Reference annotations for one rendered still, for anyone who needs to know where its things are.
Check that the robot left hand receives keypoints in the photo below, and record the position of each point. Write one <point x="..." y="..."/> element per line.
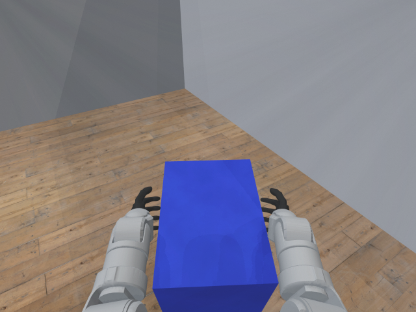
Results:
<point x="140" y="202"/>

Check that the robot right forearm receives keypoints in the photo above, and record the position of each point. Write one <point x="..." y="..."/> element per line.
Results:
<point x="301" y="270"/>

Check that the right robot upper arm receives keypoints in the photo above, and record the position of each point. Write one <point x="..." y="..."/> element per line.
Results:
<point x="299" y="304"/>

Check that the carton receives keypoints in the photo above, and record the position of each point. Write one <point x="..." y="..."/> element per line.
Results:
<point x="213" y="253"/>

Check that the robot right hand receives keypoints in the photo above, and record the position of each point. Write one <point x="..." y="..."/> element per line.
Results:
<point x="281" y="203"/>

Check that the robot left forearm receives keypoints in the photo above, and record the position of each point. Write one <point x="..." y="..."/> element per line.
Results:
<point x="124" y="271"/>

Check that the left robot upper arm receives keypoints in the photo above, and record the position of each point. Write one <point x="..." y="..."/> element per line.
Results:
<point x="129" y="305"/>

